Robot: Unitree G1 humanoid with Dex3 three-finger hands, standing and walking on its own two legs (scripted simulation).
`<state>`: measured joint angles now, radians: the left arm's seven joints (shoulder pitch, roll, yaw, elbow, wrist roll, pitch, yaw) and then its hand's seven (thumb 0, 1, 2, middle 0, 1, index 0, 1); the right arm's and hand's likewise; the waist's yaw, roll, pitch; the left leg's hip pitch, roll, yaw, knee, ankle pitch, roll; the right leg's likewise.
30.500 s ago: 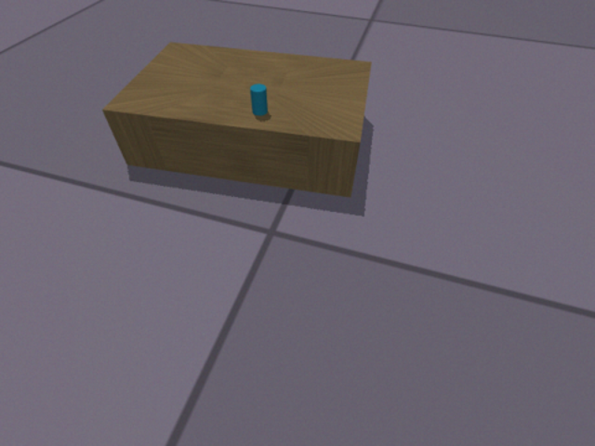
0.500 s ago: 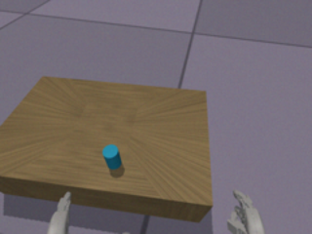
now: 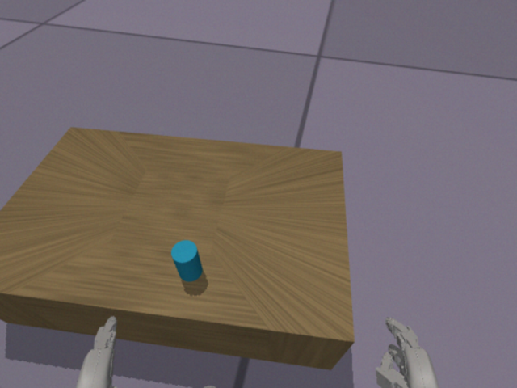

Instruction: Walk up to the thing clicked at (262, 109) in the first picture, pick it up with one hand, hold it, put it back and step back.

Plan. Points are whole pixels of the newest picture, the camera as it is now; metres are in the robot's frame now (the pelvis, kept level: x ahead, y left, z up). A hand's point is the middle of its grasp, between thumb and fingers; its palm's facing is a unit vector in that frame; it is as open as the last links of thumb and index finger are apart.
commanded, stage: home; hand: left
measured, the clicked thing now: (187, 261) +0.51 +0.20 -0.33
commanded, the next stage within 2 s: stand in 0.40 s
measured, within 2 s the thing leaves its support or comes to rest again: neither
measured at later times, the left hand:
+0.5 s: hand (141, 378) +0.17 +0.18 -0.06, palm faces +0.11 -0.95 -0.29, open 17.5 cm
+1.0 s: hand out of the picture +0.09 +0.25 -0.11, palm faces +0.00 -0.93 -0.36, open 8.5 cm
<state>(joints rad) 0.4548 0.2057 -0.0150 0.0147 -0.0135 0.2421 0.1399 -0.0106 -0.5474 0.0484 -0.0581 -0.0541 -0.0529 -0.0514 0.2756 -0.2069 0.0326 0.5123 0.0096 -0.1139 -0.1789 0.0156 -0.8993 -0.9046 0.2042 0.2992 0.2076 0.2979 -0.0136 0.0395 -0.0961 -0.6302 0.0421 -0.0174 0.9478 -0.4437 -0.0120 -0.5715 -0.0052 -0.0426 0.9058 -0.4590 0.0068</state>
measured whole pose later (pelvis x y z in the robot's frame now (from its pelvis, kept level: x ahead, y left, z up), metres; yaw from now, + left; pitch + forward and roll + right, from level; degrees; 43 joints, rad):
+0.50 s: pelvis +0.00 +0.00 +0.00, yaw +0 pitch +8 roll -2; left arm 0.46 0.20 -0.01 0.01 -0.01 0.24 0.14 -0.01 -0.54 0.05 -0.06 -0.05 -0.05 -0.05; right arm 0.27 -0.21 0.03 0.51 0.01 -0.12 -0.18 0.02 -0.90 -0.90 0.20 0.30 0.21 0.30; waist -0.01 0.04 -0.10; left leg -0.64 0.04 -0.02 0.95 -0.45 -0.02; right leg -0.59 0.00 -0.05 0.91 -0.46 0.00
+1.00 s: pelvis +0.01 +0.01 +0.03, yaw +0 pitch -1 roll +0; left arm 0.23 0.32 0.02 0.87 0.04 0.00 0.03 0.00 0.68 0.85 -0.21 -0.29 -0.20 -0.29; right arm 0.20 -0.33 -0.04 0.94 -0.05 -0.01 -0.01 0.01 -0.90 -0.90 0.20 0.30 0.21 0.30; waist 0.01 0.00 0.03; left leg -0.32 0.01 0.01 0.67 -0.34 0.01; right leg -0.28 -0.04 -0.03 0.66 -0.37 0.02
